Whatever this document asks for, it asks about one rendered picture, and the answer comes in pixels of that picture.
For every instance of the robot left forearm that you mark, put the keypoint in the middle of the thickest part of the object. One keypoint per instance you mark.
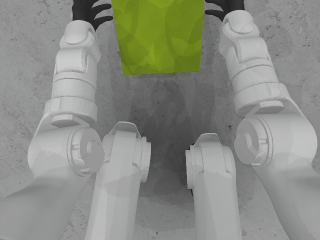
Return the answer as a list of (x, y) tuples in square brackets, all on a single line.
[(74, 80)]

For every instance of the left robot hand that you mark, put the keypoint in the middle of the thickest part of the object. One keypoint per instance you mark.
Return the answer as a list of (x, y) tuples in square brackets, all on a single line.
[(83, 10)]

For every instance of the robot left upper arm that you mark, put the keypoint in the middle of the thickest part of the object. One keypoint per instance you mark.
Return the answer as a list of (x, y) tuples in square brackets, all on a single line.
[(62, 161)]

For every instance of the right robot hand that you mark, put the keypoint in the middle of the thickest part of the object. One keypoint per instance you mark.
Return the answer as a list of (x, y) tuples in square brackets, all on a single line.
[(227, 7)]

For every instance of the robot right thigh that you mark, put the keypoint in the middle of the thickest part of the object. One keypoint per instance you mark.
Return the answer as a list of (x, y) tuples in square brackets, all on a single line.
[(214, 193)]

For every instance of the carton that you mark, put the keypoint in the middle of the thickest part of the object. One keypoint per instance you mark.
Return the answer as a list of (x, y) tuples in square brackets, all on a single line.
[(159, 36)]

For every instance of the robot thigh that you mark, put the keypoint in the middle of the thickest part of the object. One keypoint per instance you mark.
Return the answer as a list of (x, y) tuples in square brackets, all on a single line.
[(116, 190), (214, 193)]

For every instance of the robot left thigh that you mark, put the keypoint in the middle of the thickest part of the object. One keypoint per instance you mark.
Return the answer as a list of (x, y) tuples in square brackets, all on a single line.
[(116, 190)]

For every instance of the robot right forearm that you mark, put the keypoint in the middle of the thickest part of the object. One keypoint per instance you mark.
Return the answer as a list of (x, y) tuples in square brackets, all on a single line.
[(250, 69)]

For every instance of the robot right upper arm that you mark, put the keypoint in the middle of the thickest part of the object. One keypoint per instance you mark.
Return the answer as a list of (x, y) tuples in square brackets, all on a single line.
[(280, 148)]

